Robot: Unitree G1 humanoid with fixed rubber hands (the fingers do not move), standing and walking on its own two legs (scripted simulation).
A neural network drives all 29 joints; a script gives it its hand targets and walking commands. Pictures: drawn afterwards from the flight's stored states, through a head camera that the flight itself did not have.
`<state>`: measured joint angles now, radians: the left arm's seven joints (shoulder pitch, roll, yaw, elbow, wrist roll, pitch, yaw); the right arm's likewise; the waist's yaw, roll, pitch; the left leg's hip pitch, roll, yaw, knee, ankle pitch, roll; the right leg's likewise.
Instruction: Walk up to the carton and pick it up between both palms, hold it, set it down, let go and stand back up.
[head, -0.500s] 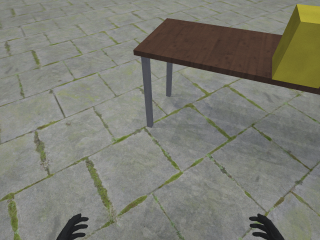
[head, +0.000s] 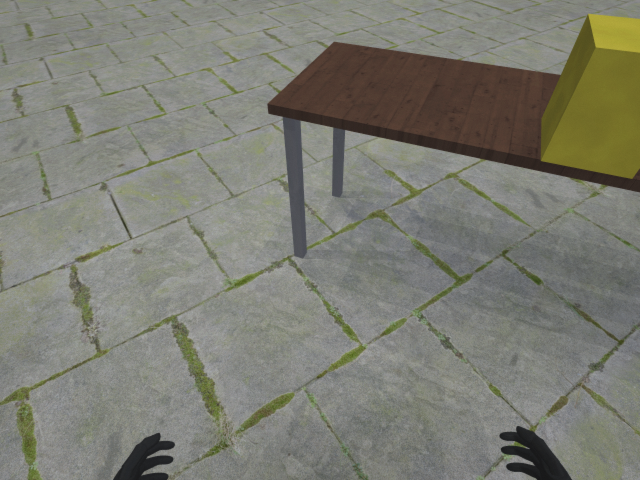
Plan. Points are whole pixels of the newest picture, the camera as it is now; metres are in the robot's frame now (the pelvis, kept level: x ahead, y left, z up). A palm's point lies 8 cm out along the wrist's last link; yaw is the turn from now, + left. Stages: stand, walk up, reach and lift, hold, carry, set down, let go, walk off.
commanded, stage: stand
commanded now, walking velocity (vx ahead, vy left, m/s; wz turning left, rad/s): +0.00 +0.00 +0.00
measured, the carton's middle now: (610, 96) +0.91 -0.61 +0.06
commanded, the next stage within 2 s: none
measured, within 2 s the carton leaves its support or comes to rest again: neither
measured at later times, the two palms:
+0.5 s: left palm out of the picture +0.12 +0.26 -0.09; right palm out of the picture +0.14 -0.26 -0.07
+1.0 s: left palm out of the picture +0.10 +0.27 -0.09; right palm out of the picture +0.13 -0.27 -0.07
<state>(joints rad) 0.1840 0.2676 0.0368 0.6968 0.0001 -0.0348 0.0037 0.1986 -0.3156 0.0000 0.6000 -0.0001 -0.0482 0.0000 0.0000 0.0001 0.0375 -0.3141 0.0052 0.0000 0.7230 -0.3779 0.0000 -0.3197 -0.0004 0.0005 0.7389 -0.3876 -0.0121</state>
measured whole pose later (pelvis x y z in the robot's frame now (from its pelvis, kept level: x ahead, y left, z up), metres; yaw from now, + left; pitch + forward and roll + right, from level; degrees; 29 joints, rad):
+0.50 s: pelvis -0.01 +0.00 +0.00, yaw +0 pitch -3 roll +0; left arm 0.18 0.27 0.04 0.75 0.00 -0.04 0.00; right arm 0.20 -0.32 0.00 0.60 0.00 -0.05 0.00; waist 0.00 0.00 0.05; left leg -0.31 0.01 0.00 0.72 -0.36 0.00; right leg -0.32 0.00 0.00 0.74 -0.37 -0.01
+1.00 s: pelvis -0.02 +0.00 +0.00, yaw +0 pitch -3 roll +0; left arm 0.18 0.28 0.04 0.79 0.00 -0.04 -0.01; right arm 0.20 -0.33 0.00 0.62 0.00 -0.04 0.00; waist 0.00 0.00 0.07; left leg -0.31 0.01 0.00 0.72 -0.35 0.00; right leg -0.32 0.00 0.00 0.74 -0.36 -0.01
